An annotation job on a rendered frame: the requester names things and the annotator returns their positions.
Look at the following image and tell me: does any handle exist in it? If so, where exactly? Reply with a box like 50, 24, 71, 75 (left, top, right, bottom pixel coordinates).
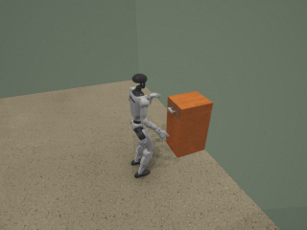
167, 107, 176, 113

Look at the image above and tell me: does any right robot upper arm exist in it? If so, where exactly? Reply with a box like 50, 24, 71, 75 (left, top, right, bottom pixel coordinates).
139, 97, 149, 125

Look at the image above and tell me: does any left robot hand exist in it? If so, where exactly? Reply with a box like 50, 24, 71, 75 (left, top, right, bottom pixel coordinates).
150, 93, 161, 105

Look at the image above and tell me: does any robot left shin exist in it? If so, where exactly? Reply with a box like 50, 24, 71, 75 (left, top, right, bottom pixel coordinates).
134, 144, 145, 162

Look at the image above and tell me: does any robot right forearm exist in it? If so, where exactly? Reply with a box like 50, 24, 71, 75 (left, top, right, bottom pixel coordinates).
143, 119, 161, 134

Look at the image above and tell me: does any robot left thigh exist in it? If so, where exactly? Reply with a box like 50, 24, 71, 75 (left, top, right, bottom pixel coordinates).
130, 122, 145, 147

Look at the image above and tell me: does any right robot hand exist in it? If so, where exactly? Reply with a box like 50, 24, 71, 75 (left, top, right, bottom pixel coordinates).
158, 129, 170, 141

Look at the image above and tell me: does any drawer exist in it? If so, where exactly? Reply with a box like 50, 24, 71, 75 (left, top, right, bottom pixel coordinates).
168, 98, 181, 122

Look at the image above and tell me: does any cabinet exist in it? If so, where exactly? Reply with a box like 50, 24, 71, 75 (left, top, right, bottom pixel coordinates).
166, 91, 213, 158

